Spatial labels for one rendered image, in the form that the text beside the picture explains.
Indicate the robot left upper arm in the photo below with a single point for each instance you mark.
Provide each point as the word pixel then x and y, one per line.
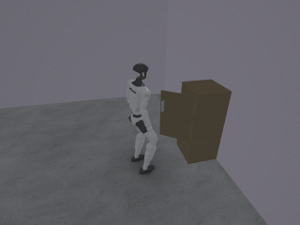
pixel 128 83

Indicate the right robot shin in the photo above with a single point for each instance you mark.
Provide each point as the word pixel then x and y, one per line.
pixel 148 155

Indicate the cupboard door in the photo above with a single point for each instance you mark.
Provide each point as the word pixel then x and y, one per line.
pixel 176 119

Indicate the robot right forearm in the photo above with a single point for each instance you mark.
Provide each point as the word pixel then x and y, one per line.
pixel 146 121

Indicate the robot left foot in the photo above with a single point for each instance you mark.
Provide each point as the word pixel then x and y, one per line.
pixel 140 157

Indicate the robot right hand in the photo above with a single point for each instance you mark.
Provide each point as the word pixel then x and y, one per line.
pixel 153 136

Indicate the handle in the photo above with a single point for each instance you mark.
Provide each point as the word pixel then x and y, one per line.
pixel 162 106

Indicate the robot right upper arm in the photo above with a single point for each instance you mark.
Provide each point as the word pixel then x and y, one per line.
pixel 145 93

